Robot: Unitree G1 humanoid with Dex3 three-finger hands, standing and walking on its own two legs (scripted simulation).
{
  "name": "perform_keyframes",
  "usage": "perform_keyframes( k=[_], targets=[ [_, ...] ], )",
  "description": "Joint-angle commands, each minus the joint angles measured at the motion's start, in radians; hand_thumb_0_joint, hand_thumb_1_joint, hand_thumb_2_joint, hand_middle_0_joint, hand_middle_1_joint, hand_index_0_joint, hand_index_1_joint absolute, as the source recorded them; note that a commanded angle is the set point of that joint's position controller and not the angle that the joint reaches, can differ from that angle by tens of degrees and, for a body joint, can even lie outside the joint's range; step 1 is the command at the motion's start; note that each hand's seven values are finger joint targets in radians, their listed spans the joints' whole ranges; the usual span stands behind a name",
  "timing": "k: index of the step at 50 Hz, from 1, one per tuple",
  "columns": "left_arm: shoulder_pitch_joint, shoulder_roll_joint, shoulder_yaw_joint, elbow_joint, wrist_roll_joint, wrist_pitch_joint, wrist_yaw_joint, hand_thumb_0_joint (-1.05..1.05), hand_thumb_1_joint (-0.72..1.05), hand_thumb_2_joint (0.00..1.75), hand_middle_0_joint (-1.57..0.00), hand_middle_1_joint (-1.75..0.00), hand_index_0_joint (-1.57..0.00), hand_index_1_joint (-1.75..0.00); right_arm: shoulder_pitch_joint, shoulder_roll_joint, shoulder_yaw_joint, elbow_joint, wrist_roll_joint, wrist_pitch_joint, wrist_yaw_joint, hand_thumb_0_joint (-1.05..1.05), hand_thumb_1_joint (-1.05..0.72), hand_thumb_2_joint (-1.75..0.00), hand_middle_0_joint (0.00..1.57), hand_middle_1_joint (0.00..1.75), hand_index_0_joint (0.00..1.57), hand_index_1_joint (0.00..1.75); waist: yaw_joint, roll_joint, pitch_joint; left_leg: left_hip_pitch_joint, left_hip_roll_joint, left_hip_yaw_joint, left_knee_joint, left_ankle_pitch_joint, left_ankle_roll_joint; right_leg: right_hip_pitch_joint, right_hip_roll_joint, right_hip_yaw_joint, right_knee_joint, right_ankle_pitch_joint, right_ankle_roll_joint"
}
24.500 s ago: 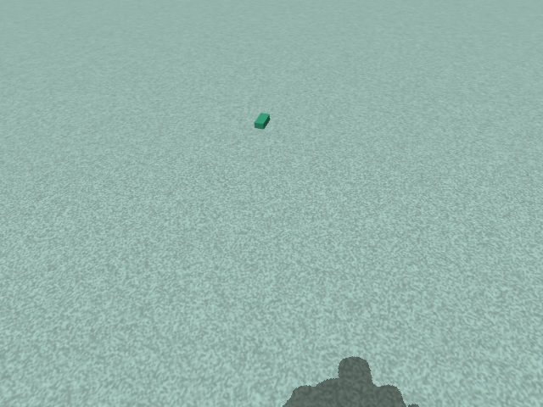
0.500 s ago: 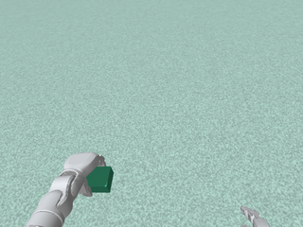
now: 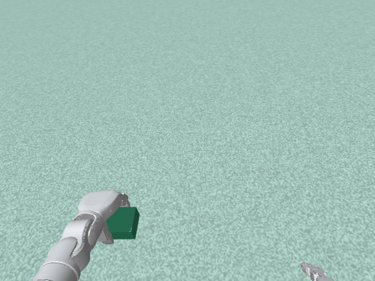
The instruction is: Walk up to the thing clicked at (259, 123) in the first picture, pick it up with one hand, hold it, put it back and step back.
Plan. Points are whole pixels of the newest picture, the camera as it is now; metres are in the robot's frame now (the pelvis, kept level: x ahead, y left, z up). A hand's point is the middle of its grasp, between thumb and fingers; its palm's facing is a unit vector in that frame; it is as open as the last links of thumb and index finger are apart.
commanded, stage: crouch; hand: left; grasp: from above
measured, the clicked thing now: (110, 223) +0.30 +0.22 -0.07
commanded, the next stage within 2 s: lower in 1.84 s
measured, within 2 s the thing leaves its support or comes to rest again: neither
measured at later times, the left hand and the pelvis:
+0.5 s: hand (121, 238) +0.32 +0.24 -0.23, palm faces -0.42 +0.05 -0.91, open 9.1 cm; pelvis -0.05 +0.00 -0.13, yaw +1 degrees
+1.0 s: hand (136, 251) +0.35 +0.25 -0.46, palm faces -0.47 -0.01 -0.88, open 9.1 cm; pelvis -0.08 +0.00 -0.31, yaw -1 degrees
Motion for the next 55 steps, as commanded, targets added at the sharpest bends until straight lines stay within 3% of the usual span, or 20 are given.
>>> perform_keyframes(
  k=[1,6,12,16,20,23,25,26,28,29,31,35,38,43,44,46,48,49,50,55],
  targets=[
    [-0.294,0.181,0.100,-0.112,0.021,-0.015,0.085,0.00,0.70,0.60,-1.07,-0.49,-1.08,-0.48,-0.057,-0.132,-0.047,-0.121,-0.001,-0.029,-0.009,0.00,-0.89,-0.90,0.20,0.30,0.20,0.30,-0.017,-0.066,-0.200,0.092,-0.023,-0.008,-0.026,0.268,0.008,0.012,0.035,-0.032,-0.039,0.226,-0.030],
    [-0.373,0.181,0.112,0.020,0.065,-0.054,0.178,0.00,0.72,0.62,-1.09,-0.48,-1.09,-0.48,-0.037,-0.134,-0.052,-0.095,-0.024,-0.022,0.004,0.00,-0.89,-0.90,0.20,0.30,0.20,0.30,-0.037,-0.078,-0.193,-0.029,-0.033,-0.008,0.072,0.180,0.008,-0.112,0.024,-0.029,0.034,0.158,-0.024],
    [-0.522,0.198,0.112,0.128,0.147,-0.083,0.289,0.00,0.74,0.57,-1.10,-0.50,-1.12,-0.48,0.033,-0.151,-0.080,-0.059,-0.053,-0.031,0.027,0.00,-0.90,-0.90,0.20,0.30,0.20,0.30,-0.062,0.000,-0.377,-0.215,-0.027,-0.012,0.349,0.171,-0.003,-0.364,0.025,-0.032,0.289,0.141,-0.032],
    [-0.582,0.164,0.106,0.241,0.173,-0.095,0.358,0.00,0.72,0.57,-1.07,-0.51,-1.09,-0.50,0.067,-0.159,-0.085,-0.061,-0.065,-0.040,0.041,0.00,-0.89,-0.90,0.20,0.30,0.20,0.30,-0.085,0.001,-0.442,-0.410,-0.019,-0.021,0.515,0.093,0.003,-0.558,0.036,-0.043,0.449,0.062,-0.040],
    [-0.654,0.227,0.137,0.347,0.199,-0.087,0.405,0.00,0.67,0.57,-1.02,-0.55,-1.05,-0.52,0.083,-0.172,-0.091,-0.056,-0.073,-0.054,0.038,0.00,-0.90,-0.90,0.20,0.30,0.20,0.30,-0.091,-0.008,-0.476,-0.652,-0.031,-0.019,0.634,-0.078,0.007,-0.693,0.034,-0.046,0.574,-0.071,-0.040],
    [-0.729,0.256,0.159,0.332,0.193,-0.084,0.422,0.00,0.68,0.58,-1.02,-0.56,-1.04,-0.53,0.096,-0.177,-0.096,-0.044,-0.083,-0.074,0.030,0.00,-0.89,-0.90,0.20,0.30,0.20,0.30,-0.095,0.071,-0.596,-0.690,-0.020,-0.043,0.723,-0.113,0.003,-0.833,0.036,-0.058,0.689,-0.112,-0.050],
    [-0.758,0.251,0.157,0.348,0.190,-0.077,0.427,0.00,0.71,0.62,-1.04,-0.56,-1.06,-0.54,0.106,-0.184,-0.097,-0.036,-0.089,-0.086,0.025,0.00,-0.89,-0.90,0.20,0.30,0.20,0.30,-0.111,0.078,-0.625,-0.751,-0.014,-0.067,0.773,-0.145,0.001,-0.913,0.034,-0.069,0.760,-0.138,-0.051],
    [-0.765,0.267,0.163,0.359,0.192,-0.074,0.427,0.00,0.71,0.63,-1.04,-0.57,-1.07,-0.55,0.105,-0.186,-0.097,-0.029,-0.091,-0.091,0.023,0.00,-0.89,-0.90,0.20,0.30,0.20,0.30,-0.105,0.081,-0.646,-0.782,-0.012,-0.070,0.803,-0.154,0.002,-0.948,0.034,-0.072,0.792,-0.149,-0.052],
    [-0.832,0.304,0.183,0.344,0.188,-0.067,0.428,0.00,0.68,0.62,-1.03,-0.56,-1.05,-0.54,0.112,-0.187,-0.098,-0.023,-0.096,-0.098,0.018,0.00,-0.89,-0.90,0.20,0.30,0.20,0.30,-0.120,0.104,-0.691,-0.835,-0.012,-0.069,0.848,-0.184,0.002,-0.993,0.029,-0.070,0.838,-0.173,-0.053],
    [-0.785,0.296,0.189,0.397,0.187,-0.059,0.427,0.00,0.67,0.61,-1.01,-0.56,-1.04,-0.54,0.114,-0.189,-0.100,-0.020,-0.099,-0.102,0.018,0.00,-0.89,-0.90,0.20,0.30,0.20,0.30,-0.118,0.086,-0.691,-0.864,-0.013,-0.076,0.860,-0.199,0.001,-1.008,0.032,-0.077,0.863,-0.190,-0.054],
    [-0.805,0.317,0.206,0.394,0.181,-0.051,0.423,0.00,0.66,0.62,-1.01,-0.57,-1.03,-0.55,0.120,-0.193,-0.100,-0.010,-0.105,-0.111,0.022,0.00,-0.89,-0.90,0.20,0.30,0.20,0.30,-0.116,0.091,-0.743,-0.886,-0.011,-0.086,0.905,-0.193,0.003,-1.059,0.032,-0.083,0.914,-0.194,-0.055],
    [-0.799,0.347,0.224,0.453,0.181,-0.058,0.405,0.00,0.73,0.65,-1.07,-0.55,-1.09,-0.54,0.127,-0.190,-0.092,-0.002,-0.111,-0.121,0.034,0.00,-0.89,-0.90,0.20,0.30,0.20,0.30,-0.129,0.065,-0.733,-1.040,-0.020,-0.080,0.990,-0.278,0.012,-1.128,0.032,-0.089,0.984,-0.264,-0.056],
    [-0.860,0.344,0.225,0.443,0.176,-0.088,0.391,0.00,0.75,0.64,-1.07,-0.56,-1.10,-0.54,0.130,-0.193,-0.086,0.004,-0.118,-0.133,0.047,0.00,-0.89,-0.90,0.20,0.30,0.20,0.30,-0.159,0.080,-0.739,-1.097,-0.020,-0.099,1.050,-0.331,0.013,-1.233,0.029,-0.095,1.047,-0.307,-0.058],
    [-0.900,0.391,0.254,0.449,0.199,-0.137,0.410,0.00,0.76,0.64,-1.08,-0.56,-1.11,-0.54,0.150,-0.200,-0.068,0.027,-0.132,-0.150,0.071,0.00,-0.89,-0.90,0.20,0.30,0.20,0.30,-0.169,0.124,-0.782,-1.139,-0.019,-0.110,1.152,-0.306,0.009,-1.344,0.024,-0.109,1.148,-0.290,-0.059],
    [-0.916,0.386,0.256,0.453,0.208,-0.145,0.416,0.00,0.74,0.65,-1.07,-0.55,-1.10,-0.53,0.160,-0.209,-0.069,0.038,-0.136,-0.153,0.075,0.00,-0.89,-0.90,0.20,0.30,0.20,0.30,-0.185,0.128,-0.800,-1.125,-0.016,-0.122,1.171,-0.277,0.006,-1.382,0.021,-0.115,1.172,-0.272,-0.058],
    [-0.950,0.436,0.280,0.426,0.232,-0.160,0.435,0.00,0.71,0.61,-1.06,-0.51,-1.08,-0.49,0.168,-0.209,-0.063,0.053,-0.144,-0.154,0.085,0.00,-0.89,-0.90,0.20,0.30,0.20,0.30,-0.172,0.184,-0.833,-1.117,-0.017,-0.109,1.213,-0.234,0.003,-1.410,0.023,-0.116,1.207,-0.247,-0.060],
    [-0.920,0.425,0.284,0.482,0.246,-0.161,0.452,0.00,0.69,0.59,-1.05,-0.50,-1.07,-0.48,0.165,-0.213,-0.062,0.057,-0.154,-0.157,0.097,0.00,-0.89,-0.90,0.20,0.30,0.20,0.30,-0.167,0.218,-0.837,-1.119,-0.017,-0.107,1.242,-0.196,-0.002,-1.440,0.022,-0.119,1.246,-0.228,-0.062],
    [-0.974,0.463,0.310,0.411,0.250,-0.172,0.463,0.00,0.68,0.60,-1.04,-0.49,-1.06,-0.48,0.176,-0.205,-0.062,0.063,-0.159,-0.158,0.104,0.00,-0.89,-0.90,0.20,0.30,0.20,0.30,-0.162,0.230,-0.872,-1.109,-0.017,-0.101,1.262,-0.174,-0.001,-1.432,0.024,-0.121,1.258,-0.209,-0.063],
    [-0.959,0.451,0.305,0.464,0.264,-0.167,0.468,0.00,0.68,0.61,-1.05,-0.51,-1.06,-0.49,0.182,-0.211,-0.060,0.069,-0.164,-0.161,0.110,0.00,-0.90,-0.90,0.20,0.30,0.20,0.30,-0.176,0.232,-0.859,-1.118,-0.016,-0.100,1.284,-0.157,-0.001,-1.453,0.021,-0.123,1.273,-0.196,-0.061],
    [-0.948,0.441,0.304,0.515,0.263,-0.162,0.482,0.00,0.71,0.63,-1.08,-0.51,-1.09,-0.50,0.178,-0.212,-0.062,0.072,-0.178,-0.163,0.137,0.00,-0.90,-0.90,0.20,0.30,0.20,0.30,-0.180,0.219,-0.851,-1.183,-0.015,-0.074,1.368,-0.130,0.011,-1.454,0.032,-0.130,1.311,-0.156,-0.055]
  ],
)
